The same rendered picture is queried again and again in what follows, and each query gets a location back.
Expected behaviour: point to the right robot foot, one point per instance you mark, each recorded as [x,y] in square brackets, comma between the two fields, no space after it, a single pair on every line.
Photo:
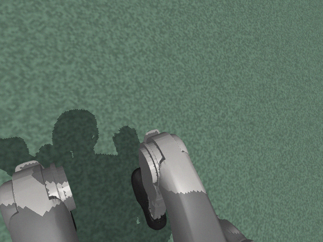
[142,199]

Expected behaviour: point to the right robot hand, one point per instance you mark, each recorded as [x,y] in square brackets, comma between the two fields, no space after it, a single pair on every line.
[232,234]

